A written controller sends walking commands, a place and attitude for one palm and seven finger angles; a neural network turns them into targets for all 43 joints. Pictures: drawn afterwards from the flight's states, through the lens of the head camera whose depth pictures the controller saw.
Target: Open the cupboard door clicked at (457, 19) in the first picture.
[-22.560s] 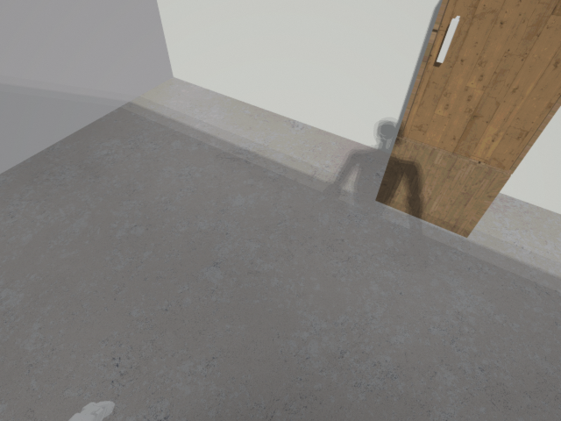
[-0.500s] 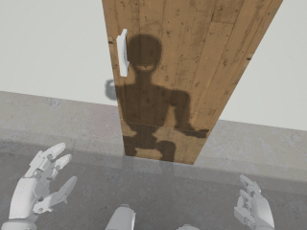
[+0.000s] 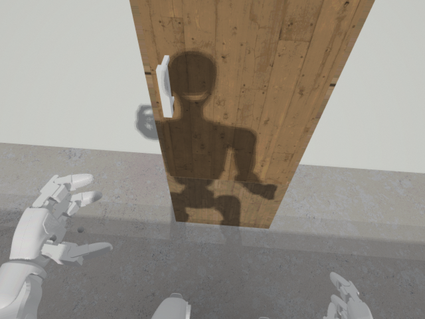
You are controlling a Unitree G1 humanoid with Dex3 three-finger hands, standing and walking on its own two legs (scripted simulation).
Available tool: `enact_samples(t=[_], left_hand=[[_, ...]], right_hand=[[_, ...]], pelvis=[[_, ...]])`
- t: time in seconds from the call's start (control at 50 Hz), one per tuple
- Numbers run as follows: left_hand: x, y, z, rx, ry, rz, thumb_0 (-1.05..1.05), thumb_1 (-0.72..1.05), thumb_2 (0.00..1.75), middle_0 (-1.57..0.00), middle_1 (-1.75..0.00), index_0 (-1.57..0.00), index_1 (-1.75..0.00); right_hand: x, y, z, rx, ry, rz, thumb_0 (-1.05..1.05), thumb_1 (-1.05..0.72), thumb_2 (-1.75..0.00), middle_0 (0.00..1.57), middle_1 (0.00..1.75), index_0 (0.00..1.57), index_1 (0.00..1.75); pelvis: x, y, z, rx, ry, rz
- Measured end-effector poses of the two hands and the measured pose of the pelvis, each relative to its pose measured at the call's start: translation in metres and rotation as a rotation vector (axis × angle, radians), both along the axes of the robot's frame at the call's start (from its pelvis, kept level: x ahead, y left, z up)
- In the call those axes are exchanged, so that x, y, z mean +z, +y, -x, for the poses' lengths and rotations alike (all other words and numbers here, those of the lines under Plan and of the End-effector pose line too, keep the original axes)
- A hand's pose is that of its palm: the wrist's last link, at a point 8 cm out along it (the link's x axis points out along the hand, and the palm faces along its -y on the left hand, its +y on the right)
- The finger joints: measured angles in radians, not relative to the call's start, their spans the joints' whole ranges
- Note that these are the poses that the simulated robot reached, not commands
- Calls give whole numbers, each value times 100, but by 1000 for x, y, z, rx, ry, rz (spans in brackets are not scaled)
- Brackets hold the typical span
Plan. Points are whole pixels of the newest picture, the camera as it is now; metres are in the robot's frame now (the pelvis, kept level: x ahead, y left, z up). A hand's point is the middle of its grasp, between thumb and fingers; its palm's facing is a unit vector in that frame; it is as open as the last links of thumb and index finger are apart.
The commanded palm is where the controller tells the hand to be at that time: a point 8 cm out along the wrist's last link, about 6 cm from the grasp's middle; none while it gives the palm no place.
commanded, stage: raise the hand with hooked fingers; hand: left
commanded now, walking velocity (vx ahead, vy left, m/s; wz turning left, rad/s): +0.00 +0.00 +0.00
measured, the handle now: (167, 87) +0.57 +0.15 +0.12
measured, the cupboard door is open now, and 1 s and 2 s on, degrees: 0 0 0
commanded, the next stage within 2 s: move the hooked fingers beside the handle in 1.08 s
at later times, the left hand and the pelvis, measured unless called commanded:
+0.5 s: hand (62, 184) +0.29 +0.26 +0.13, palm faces +0.03 -1.00 -0.04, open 13.9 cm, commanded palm +0.27 +0.31 +0.13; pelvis +0.01 -0.01 +0.02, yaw +0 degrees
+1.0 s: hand (69, 171) +0.31 +0.26 +0.13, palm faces +0.02 -1.00 -0.02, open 14.0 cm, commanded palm +0.28 +0.31 +0.14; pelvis +0.02 -0.01 +0.03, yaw -1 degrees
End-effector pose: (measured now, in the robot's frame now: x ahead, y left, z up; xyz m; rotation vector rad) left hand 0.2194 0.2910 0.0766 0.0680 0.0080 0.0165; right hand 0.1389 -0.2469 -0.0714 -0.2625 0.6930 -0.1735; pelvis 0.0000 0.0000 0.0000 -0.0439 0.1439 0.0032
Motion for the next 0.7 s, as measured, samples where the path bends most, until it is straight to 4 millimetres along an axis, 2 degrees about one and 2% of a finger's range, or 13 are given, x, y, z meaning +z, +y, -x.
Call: enact_samples(t=[0.08, 0.22, 0.32, 0.4, 0.58, 0.7], left_hand=[[2, 0, -9, -45, 18, 16, 0, -18, 44, -27, -99, -27, -100], [35, 15, -23, 6, -72, 14, 0, -34, 37, -29, -110, -29, -111], [36, 21, -32, 3, -8, 29, 0, -43, 33, -29, -115, -29, -116], [38, 22, -37, -4, 18, 31, -1, -47, 32, -29, -118, -30, -118], [63, 31, -58, 10, -54, 32, -1, -49, 30, -30, -120, -30, -120], [63, 29, -69, -20, -2, 45, -1, -50, 30, -29, -120, -30, -120]], right_hand=[[11, -3, -8, -6, -36, 19, 1, -90, -90, 21, 30, 21, 30], [29, 3, -23, 9, -100, 5, 1, -90, -90, 21, 30, 20, 30], [31, 8, -29, 27, -102, -15, 1, -90, -90, 21, 30, 20, 30], [31, 9, -29, 31, -87, -19, 1, -90, -90, 21, 30, 21, 30], [28, 2, -22, 15, -37, -12, 1, -90, -90, 21, 30, 21, 30], [29, -5, -19, -7, -28, -12, 1, -90, -90, 21, 30, 21, 30]], pelvis=[[4, 0, -1, -3, -12, -1], [13, -2, -6, -1, -39, 0], [18, -3, -8, 0, -46, -3], [21, -3, -9, -1, -51, -6], [26, -8, -13, -1, -62, -9], [29, -8, -16, -8, -57, -16]])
